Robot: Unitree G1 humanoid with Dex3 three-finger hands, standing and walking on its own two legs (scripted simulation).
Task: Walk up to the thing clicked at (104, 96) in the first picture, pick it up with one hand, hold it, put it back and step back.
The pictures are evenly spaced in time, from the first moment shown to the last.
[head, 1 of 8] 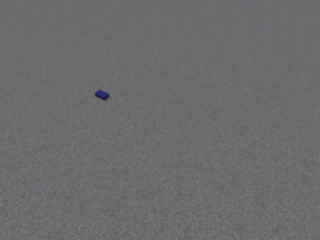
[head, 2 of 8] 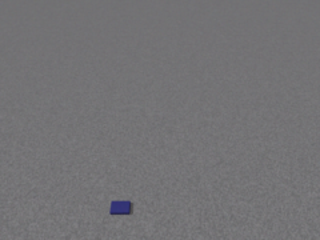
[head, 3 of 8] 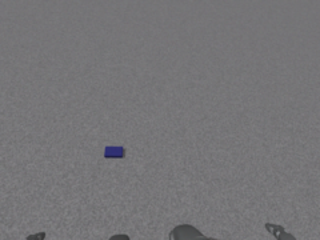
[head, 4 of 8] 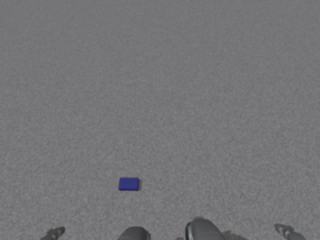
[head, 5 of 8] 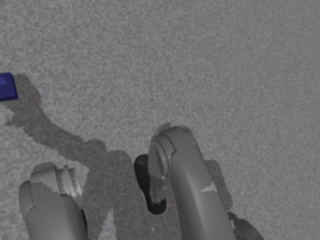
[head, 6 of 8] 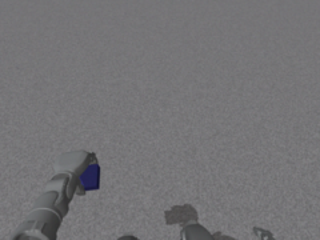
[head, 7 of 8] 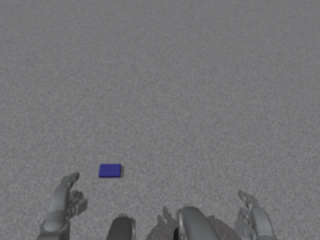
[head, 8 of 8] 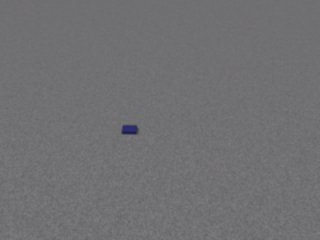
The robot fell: no
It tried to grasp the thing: yes
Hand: left
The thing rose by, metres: 0.68
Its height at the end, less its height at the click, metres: +0.00
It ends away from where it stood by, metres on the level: 0.02
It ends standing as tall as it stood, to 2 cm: yes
